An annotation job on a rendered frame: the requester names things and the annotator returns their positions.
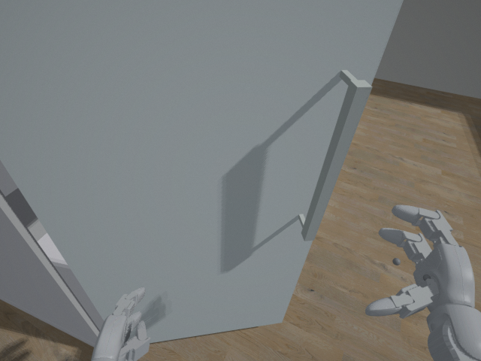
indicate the robot left hand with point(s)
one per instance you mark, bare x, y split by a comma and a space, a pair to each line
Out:
116, 329

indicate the handle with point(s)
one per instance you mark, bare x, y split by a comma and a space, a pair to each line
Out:
351, 111

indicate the robot right hand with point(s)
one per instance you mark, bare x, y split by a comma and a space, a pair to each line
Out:
448, 265

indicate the fridge door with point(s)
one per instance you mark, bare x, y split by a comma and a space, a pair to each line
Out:
172, 144

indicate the right robot forearm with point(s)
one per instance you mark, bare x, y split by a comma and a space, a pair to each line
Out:
455, 333

